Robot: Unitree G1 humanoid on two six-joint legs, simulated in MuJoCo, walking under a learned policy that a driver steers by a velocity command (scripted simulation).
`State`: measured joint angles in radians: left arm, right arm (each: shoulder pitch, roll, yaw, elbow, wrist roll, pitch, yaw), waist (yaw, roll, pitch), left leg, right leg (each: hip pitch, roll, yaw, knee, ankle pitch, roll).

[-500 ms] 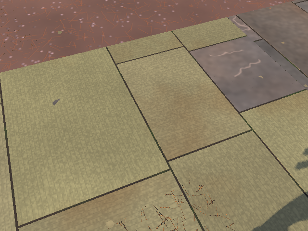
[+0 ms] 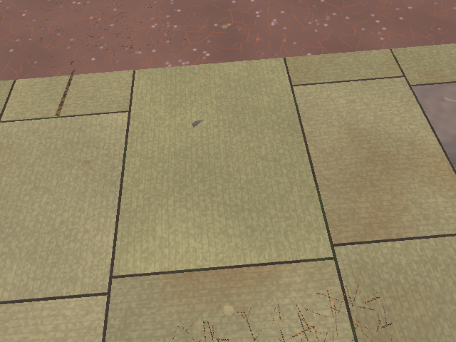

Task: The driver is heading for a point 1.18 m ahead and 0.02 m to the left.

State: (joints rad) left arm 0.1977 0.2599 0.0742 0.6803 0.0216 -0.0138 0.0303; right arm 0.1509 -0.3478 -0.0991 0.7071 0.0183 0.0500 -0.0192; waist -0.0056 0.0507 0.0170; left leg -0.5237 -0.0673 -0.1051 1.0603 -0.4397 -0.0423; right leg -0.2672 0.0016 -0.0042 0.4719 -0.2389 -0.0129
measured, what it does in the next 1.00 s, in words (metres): walks ahead: left foot, then right foot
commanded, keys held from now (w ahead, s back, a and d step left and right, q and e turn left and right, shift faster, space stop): w+q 0.26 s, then w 0.26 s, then w+e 0.48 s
